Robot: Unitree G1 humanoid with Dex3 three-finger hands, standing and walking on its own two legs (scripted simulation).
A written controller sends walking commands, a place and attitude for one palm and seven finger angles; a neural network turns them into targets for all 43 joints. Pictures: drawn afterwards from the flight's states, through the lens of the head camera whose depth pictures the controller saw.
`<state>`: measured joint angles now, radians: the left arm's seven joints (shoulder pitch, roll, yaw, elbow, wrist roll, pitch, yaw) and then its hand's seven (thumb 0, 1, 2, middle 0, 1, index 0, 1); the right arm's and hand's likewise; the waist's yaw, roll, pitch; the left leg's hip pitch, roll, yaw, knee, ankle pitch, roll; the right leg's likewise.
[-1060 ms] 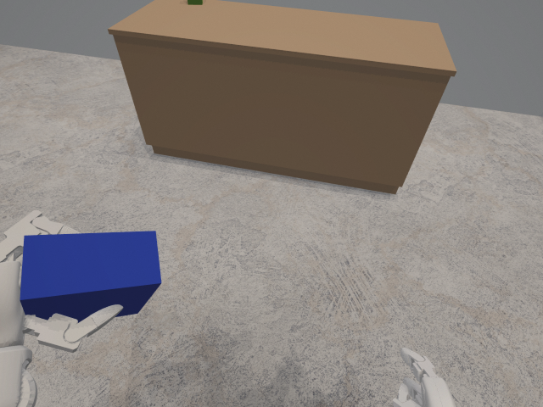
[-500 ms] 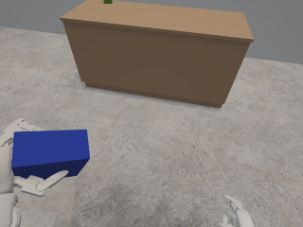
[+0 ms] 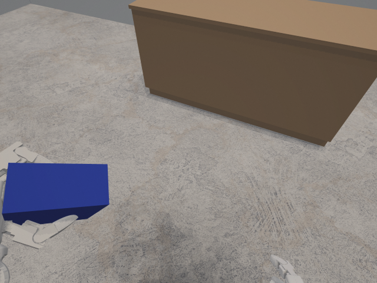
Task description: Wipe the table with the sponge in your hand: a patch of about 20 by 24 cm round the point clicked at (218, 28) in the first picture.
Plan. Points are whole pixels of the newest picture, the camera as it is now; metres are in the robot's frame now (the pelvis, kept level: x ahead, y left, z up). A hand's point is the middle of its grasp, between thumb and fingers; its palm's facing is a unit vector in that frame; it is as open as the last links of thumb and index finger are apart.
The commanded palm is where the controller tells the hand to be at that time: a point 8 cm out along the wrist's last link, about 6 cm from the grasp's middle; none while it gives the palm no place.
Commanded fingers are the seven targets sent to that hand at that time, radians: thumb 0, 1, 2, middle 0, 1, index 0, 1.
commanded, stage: walk to a spot facing it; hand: left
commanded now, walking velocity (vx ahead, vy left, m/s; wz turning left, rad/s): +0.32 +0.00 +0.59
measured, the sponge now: (70, 196) +0.22 +0.20 +0.15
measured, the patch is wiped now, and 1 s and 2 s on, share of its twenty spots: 0.00 0.00 0.00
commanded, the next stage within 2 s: none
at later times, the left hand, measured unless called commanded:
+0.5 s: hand (19, 158) +0.27 +0.28 +0.19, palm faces +0.61 -0.66 -0.44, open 10.1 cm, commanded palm +0.19 +0.30 +0.19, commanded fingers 0.00 0.10 1.30 -1.20 -1.60 -1.20 -1.60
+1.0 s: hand (55, 116) +0.36 +0.26 +0.20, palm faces +0.68 -0.57 -0.47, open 10.1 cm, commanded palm +0.29 +0.28 +0.19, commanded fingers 0.00 0.10 1.30 -1.20 -1.60 -1.20 -1.60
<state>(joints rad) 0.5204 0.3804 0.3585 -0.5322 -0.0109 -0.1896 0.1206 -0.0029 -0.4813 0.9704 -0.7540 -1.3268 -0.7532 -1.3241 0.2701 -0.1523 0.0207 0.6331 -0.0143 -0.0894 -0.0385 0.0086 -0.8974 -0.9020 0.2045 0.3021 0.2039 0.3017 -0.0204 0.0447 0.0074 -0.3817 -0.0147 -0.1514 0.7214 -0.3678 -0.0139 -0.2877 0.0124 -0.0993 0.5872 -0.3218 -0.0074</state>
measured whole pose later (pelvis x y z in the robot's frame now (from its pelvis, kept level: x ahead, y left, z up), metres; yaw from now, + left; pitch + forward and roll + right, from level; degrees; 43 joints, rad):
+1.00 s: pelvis +0.26 -0.04 +0.02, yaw +24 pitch +0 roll +3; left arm 0.52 0.38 0.36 -0.54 -0.01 -0.22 0.17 0.00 -0.48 0.98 -0.76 -1.33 -0.76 -1.32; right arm 0.23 -0.27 -0.06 0.57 0.00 -0.04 -0.06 0.01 -0.90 -0.90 0.20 0.30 0.20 0.30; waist 0.00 -0.03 0.06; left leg -0.48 0.07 0.18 0.74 -0.29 -0.01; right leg -0.13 -0.10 -0.27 0.47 -0.34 -0.04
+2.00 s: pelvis +0.53 +0.03 +0.01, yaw +36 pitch +0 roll -1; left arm 0.47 0.37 0.38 -0.59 -0.02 -0.22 0.16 0.00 -0.49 0.98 -0.76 -1.33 -0.75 -1.33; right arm 0.19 -0.12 0.01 0.58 0.01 -0.10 -0.03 0.01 -0.90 -0.90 0.20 0.30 0.20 0.30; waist -0.01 0.00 0.06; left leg -0.29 0.09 0.13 0.53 -0.25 0.01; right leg -0.52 -0.12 -0.12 1.00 -0.39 0.05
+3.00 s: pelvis +0.79 +0.15 +0.01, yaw +54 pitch -1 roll +1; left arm 0.42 0.31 0.33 -0.46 -0.01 -0.19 0.14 0.00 -0.49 0.98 -0.76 -1.33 -0.75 -1.33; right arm 0.18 -0.23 -0.01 0.68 0.00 -0.05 -0.06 0.01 -0.90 -0.90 0.21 0.30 0.21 0.30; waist 0.02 0.05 0.07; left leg -0.53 0.06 0.05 1.24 -0.41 -0.03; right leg -0.25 -0.12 -0.24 0.60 -0.32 -0.02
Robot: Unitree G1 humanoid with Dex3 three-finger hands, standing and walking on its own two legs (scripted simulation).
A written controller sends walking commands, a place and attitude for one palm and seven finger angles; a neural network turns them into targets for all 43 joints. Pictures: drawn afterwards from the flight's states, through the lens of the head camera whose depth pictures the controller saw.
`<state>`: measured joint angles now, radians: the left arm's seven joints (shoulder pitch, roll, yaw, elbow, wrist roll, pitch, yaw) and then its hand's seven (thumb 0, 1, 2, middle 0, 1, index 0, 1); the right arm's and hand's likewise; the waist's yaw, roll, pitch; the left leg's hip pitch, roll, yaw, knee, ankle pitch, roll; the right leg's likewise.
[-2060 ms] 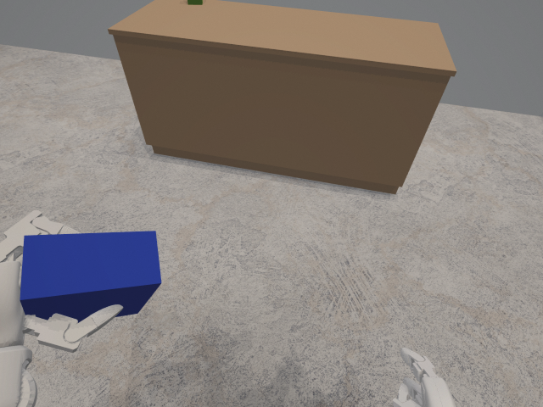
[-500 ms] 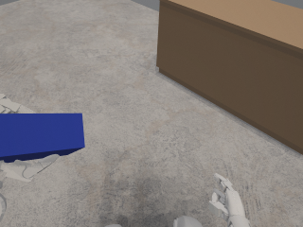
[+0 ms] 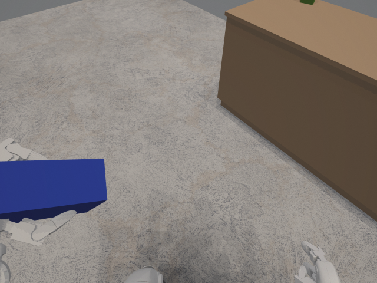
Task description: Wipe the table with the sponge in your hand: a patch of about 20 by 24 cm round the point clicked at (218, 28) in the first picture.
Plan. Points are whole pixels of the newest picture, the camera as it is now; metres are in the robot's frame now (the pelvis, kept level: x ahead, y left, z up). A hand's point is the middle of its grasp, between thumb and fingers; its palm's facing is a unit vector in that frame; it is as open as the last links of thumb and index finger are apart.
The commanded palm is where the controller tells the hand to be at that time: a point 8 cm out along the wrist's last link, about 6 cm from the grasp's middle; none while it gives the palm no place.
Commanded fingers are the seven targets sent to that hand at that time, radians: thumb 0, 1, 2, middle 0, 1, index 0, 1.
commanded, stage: walk to a spot facing it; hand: left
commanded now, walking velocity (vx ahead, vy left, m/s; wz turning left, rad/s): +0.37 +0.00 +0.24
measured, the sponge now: (67, 191) +0.22 +0.20 +0.16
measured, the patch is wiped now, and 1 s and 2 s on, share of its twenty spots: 0.00 0.00 0.00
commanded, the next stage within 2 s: none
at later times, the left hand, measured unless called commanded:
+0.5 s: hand (79, 137) +0.32 +0.21 +0.17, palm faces +0.54 -0.72 -0.44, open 10.1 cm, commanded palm +0.26 +0.25 +0.17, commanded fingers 0.00 0.10 1.30 -1.20 -1.60 -1.20 -1.60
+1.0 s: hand (89, 86) +0.44 +0.23 +0.18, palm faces +0.55 -0.72 -0.41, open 10.1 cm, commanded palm +0.38 +0.27 +0.17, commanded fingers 0.00 0.10 1.30 -1.20 -1.60 -1.20 -1.60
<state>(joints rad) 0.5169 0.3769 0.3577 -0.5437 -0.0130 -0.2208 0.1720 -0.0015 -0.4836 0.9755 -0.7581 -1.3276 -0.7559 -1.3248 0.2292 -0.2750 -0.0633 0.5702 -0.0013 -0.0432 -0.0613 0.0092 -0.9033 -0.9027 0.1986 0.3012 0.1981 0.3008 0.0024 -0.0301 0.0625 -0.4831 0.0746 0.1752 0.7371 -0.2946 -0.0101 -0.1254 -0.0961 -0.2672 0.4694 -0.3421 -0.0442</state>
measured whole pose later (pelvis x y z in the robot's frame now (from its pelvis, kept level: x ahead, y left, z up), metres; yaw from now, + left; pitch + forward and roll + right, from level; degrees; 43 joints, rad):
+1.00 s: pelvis +0.28 -0.04 -0.01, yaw +12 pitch +0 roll -1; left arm 0.47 0.37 0.38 -0.59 -0.02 -0.22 0.16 0.00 -0.49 0.98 -0.76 -1.33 -0.75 -1.33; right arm 0.19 -0.12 0.01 0.58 0.01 -0.10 -0.03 0.01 -0.90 -0.90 0.20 0.30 0.20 0.30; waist -0.01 0.00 0.06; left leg -0.29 0.09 0.13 0.53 -0.25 0.01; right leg -0.52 -0.12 -0.12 1.00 -0.39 0.05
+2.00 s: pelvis +0.57 -0.05 -0.01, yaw +30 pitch -1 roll +1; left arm 0.42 0.31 0.33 -0.46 -0.01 -0.19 0.14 0.00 -0.49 0.98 -0.76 -1.33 -0.75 -1.33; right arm 0.18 -0.23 -0.01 0.68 0.00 -0.05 -0.06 0.01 -0.90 -0.90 0.21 0.30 0.21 0.30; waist 0.02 0.05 0.07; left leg -0.53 0.06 0.05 1.24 -0.41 -0.03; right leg -0.25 -0.12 -0.24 0.60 -0.32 -0.02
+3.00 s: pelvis +0.75 -0.02 -0.01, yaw +37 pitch +2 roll +1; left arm 0.48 0.40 0.37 -0.57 -0.04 -0.19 0.16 0.00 -0.49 0.99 -0.75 -1.34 -0.75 -1.34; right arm 0.12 -0.26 -0.03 0.50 0.01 -0.01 -0.05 0.01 -0.90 -0.90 0.20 0.30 0.20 0.30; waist 0.02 -0.04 0.02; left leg -0.28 0.02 0.10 0.57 -0.31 -0.06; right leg -0.33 0.06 -0.04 0.53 -0.24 -0.09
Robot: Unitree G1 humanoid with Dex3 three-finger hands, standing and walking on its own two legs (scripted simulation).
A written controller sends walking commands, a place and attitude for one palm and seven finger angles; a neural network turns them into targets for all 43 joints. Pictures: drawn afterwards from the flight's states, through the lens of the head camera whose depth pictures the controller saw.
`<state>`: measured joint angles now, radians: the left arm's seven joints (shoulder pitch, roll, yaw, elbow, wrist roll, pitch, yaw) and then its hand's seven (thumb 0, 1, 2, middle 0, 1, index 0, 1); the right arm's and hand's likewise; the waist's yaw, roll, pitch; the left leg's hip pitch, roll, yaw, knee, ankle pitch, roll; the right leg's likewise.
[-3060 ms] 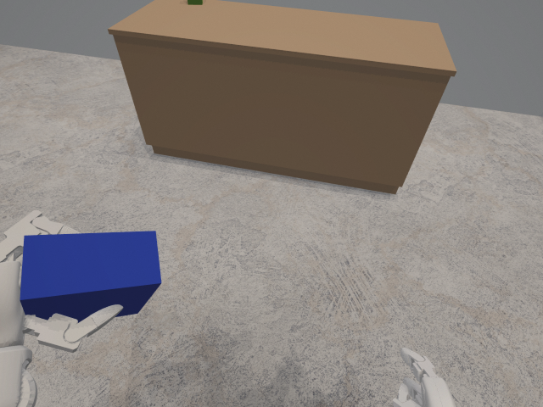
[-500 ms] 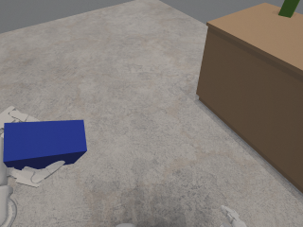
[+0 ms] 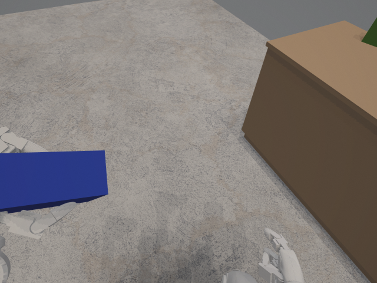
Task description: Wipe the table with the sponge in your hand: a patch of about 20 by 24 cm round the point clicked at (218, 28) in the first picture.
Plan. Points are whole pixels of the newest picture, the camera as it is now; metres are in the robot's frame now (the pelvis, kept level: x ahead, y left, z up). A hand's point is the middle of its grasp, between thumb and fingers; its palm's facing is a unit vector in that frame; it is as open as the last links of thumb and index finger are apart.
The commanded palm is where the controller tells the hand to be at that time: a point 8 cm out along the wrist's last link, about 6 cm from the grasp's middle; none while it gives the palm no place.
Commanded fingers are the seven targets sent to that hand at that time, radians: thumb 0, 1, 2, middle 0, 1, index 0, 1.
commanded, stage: walk to a spot facing it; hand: left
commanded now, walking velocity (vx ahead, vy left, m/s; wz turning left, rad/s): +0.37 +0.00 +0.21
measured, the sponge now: (67, 182) +0.23 +0.20 +0.17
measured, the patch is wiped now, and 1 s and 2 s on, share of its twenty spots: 0.00 0.00 0.00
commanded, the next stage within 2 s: turn to face it in 1.40 s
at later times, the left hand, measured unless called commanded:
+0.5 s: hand (65, 130) +0.32 +0.23 +0.18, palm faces +0.53 -0.73 -0.43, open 10.1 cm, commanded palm +0.26 +0.27 +0.18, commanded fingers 0.00 0.10 1.30 -1.20 -1.60 -1.20 -1.60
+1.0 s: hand (90, 96) +0.42 +0.23 +0.17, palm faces +0.64 -0.63 -0.44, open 10.1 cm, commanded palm +0.35 +0.25 +0.18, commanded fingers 0.00 0.10 1.30 -1.20 -1.60 -1.20 -1.60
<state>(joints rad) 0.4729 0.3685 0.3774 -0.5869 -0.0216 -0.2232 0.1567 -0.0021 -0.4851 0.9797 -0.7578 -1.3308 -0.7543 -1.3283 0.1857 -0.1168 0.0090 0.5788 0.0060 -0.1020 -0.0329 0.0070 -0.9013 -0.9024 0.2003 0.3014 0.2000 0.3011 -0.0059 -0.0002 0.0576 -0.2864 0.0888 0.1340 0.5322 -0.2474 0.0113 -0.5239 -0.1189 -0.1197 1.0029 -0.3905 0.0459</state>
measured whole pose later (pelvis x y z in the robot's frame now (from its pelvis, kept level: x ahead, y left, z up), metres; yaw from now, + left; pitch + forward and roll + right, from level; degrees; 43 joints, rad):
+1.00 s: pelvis +0.28 -0.06 +0.00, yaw +18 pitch -1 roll +1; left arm 0.42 0.31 0.33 -0.46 -0.01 -0.19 0.14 0.00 -0.49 0.98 -0.76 -1.33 -0.75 -1.33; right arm 0.18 -0.23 -0.01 0.68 0.00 -0.05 -0.06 0.01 -0.90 -0.90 0.21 0.30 0.21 0.30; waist 0.02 0.05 0.07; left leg -0.53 0.06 0.05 1.24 -0.41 -0.03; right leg -0.25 -0.12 -0.24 0.60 -0.32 -0.02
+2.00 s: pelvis +0.47 -0.07 +0.00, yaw +26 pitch +2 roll +1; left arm 0.48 0.40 0.37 -0.57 -0.04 -0.19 0.16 0.00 -0.49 0.99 -0.75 -1.34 -0.75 -1.34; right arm 0.12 -0.26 -0.03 0.50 0.01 -0.01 -0.05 0.01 -0.90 -0.90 0.20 0.30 0.20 0.30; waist 0.02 -0.04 0.02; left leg -0.28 0.02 0.10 0.57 -0.31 -0.06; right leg -0.33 0.06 -0.04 0.53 -0.24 -0.09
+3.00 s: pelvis +0.37 -0.18 +0.00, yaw -9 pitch +0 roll +1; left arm 0.45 0.36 0.37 -0.49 -0.01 -0.17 0.13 0.00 -0.49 0.99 -0.75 -1.35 -0.74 -1.34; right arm 0.20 -0.17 0.01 0.51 0.01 0.01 0.00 0.01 -0.90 -0.90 0.20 0.30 0.20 0.30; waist 0.06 0.01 0.04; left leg -0.19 0.12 0.15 0.53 -0.32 -0.06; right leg -0.51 0.04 -0.05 0.96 -0.40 0.05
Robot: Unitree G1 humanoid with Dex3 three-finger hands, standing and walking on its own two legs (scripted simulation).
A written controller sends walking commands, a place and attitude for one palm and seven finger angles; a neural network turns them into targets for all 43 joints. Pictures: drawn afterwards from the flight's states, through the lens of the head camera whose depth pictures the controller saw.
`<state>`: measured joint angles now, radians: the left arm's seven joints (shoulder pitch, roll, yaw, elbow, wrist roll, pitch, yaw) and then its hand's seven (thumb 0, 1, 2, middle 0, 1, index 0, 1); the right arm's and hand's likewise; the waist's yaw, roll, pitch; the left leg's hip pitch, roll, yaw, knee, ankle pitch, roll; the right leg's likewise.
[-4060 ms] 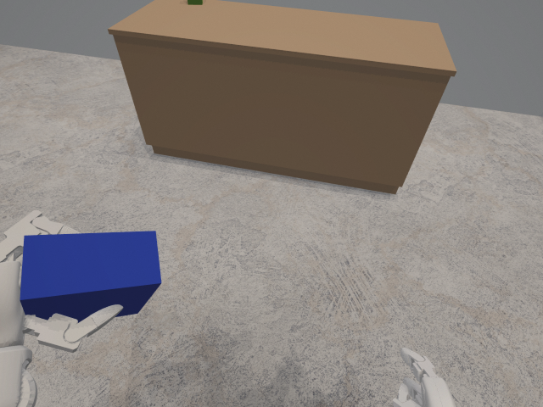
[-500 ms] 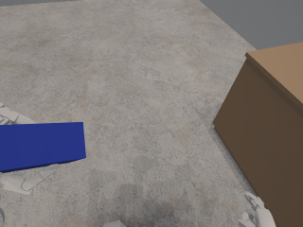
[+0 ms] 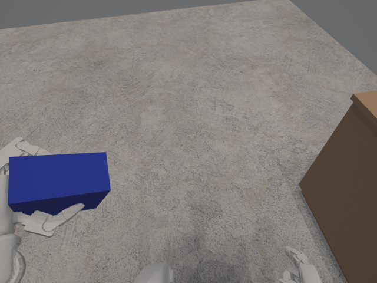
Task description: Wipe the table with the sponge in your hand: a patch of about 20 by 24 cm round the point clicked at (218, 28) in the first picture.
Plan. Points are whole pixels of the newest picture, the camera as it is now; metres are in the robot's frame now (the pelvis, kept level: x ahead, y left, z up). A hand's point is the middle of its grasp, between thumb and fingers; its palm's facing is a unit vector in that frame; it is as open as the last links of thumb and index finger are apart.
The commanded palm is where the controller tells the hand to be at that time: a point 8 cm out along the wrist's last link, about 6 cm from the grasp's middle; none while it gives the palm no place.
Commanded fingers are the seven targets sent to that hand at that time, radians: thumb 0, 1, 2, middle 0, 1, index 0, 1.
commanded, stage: walk to a spot facing it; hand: left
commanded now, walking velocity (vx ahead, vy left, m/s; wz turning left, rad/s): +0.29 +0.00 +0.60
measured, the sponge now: (74, 186) +0.23 +0.20 +0.15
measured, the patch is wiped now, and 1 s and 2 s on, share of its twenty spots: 0.00 0.00 0.00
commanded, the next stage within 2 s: turn to face it in 0.40 s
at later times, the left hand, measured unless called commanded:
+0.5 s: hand (38, 147) +0.27 +0.25 +0.20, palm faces +0.53 -0.69 -0.49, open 10.1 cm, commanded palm +0.21 +0.30 +0.18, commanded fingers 0.00 0.10 1.30 -1.20 -1.60 -1.20 -1.60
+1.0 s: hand (94, 118) +0.36 +0.20 +0.19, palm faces +0.50 -0.75 -0.43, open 10.1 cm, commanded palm +0.30 +0.23 +0.18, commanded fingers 0.00 0.10 1.30 -1.20 -1.60 -1.20 -1.60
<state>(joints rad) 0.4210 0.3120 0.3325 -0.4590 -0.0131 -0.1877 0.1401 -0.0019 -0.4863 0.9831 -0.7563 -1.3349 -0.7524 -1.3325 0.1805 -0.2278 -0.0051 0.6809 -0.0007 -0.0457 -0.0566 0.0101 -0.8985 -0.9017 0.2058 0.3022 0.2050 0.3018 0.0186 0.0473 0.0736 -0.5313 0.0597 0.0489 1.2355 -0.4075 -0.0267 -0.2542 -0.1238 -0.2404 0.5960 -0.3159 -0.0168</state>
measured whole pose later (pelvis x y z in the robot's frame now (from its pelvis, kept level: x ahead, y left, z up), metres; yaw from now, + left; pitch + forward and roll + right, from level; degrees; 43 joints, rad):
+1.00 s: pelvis +0.17 -0.07 +0.00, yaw +7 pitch +2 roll +1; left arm 0.48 0.40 0.37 -0.57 -0.04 -0.19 0.16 0.00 -0.49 0.99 -0.75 -1.34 -0.75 -1.34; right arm 0.12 -0.26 -0.03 0.50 0.01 -0.01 -0.05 0.01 -0.90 -0.90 0.20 0.30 0.20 0.30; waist 0.02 -0.04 0.02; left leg -0.28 0.02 0.10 0.57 -0.31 -0.06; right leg -0.33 0.06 -0.04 0.53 -0.24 -0.09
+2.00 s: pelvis +0.05 -0.14 +0.00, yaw -27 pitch +0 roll +1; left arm 0.45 0.36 0.37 -0.49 -0.01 -0.17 0.13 0.00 -0.49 0.99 -0.75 -1.35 -0.74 -1.34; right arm 0.20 -0.17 0.01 0.51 0.01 0.01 0.00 0.01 -0.90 -0.90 0.20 0.30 0.20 0.30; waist 0.06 0.01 0.04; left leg -0.19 0.12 0.15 0.53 -0.32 -0.06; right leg -0.51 0.04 -0.05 0.96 -0.40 0.05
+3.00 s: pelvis -0.13 -0.15 +0.00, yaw -63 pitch +0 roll +2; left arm 0.53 0.41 0.40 -0.57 -0.06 -0.20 0.15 0.00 -0.49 0.99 -0.74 -1.35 -0.74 -1.35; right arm 0.16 -0.23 -0.01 0.56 0.01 0.05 -0.02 0.01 -0.90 -0.90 0.20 0.30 0.20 0.30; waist -0.02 0.01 0.14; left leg -0.45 0.04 0.03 1.02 -0.43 -0.09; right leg -0.34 0.09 0.01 0.52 -0.17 -0.11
